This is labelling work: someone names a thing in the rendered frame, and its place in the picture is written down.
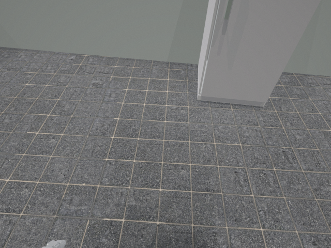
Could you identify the fridge door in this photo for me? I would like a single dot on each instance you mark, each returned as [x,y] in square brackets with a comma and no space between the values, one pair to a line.
[250,50]

